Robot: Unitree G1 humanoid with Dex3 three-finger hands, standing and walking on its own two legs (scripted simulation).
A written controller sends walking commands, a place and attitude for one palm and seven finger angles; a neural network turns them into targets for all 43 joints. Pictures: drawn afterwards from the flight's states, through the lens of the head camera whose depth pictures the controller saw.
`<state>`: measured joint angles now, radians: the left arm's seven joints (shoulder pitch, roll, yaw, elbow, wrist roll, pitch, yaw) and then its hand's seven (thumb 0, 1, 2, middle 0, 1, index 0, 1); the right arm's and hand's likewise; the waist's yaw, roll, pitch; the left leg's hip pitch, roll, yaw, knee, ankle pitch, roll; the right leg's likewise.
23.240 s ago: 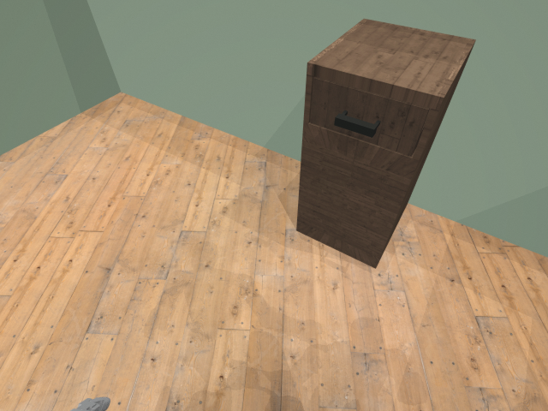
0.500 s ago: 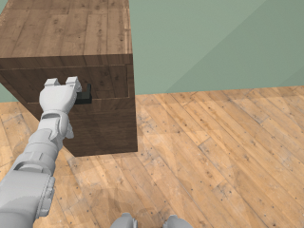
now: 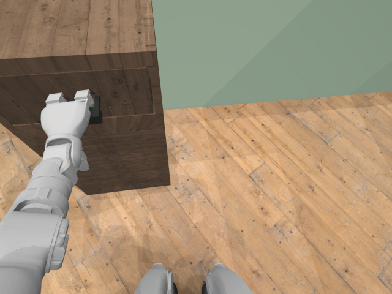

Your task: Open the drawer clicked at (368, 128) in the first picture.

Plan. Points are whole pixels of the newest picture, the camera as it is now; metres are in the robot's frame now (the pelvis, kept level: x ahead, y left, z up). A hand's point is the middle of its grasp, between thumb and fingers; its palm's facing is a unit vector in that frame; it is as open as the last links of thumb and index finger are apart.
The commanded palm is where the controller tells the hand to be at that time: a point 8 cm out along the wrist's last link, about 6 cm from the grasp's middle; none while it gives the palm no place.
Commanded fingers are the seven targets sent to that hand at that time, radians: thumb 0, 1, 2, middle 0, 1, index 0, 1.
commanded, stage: lower the fingers behind the handle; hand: left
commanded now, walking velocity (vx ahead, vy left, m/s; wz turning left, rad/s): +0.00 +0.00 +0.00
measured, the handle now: (72, 109) +0.52 +0.25 +0.00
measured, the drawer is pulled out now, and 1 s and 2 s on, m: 0.00 0.00 0.08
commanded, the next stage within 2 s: close the thumb around the handle in 0.26 s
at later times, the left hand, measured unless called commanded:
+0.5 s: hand (75, 132) +0.47 +0.25 -0.02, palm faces -0.07 -0.03 -1.00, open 13.4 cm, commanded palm +0.46 +0.23 +0.03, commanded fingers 0.00 -0.05 0.49 -0.33 -1.25 -0.33 -1.25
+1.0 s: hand (74, 134) +0.46 +0.25 -0.02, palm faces -0.06 -0.03 -1.00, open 6.1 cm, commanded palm +0.45 +0.24 +0.03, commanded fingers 0.00 0.90 0.90 -0.40 -1.35 -0.40 -1.35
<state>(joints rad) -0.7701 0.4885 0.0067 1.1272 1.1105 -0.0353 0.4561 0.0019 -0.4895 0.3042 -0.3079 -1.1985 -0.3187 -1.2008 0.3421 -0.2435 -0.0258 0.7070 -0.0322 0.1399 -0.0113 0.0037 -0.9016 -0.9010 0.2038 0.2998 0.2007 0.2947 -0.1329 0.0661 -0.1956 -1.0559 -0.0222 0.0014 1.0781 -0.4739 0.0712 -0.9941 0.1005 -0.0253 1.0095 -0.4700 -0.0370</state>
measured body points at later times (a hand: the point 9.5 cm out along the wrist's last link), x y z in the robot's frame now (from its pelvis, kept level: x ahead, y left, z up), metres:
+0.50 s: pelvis +0.01 -0.01 +0.00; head +0.13 +0.01 +0.43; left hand +0.47 +0.25 +0.03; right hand +0.04 -0.28 -0.12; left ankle +0.01 +0.07 -0.66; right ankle -0.01 -0.10 -0.66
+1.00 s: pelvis +0.01 +0.00 +0.00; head +0.13 +0.01 +0.44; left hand +0.46 +0.25 +0.03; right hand +0.03 -0.27 -0.12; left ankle +0.01 +0.07 -0.66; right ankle -0.01 -0.10 -0.66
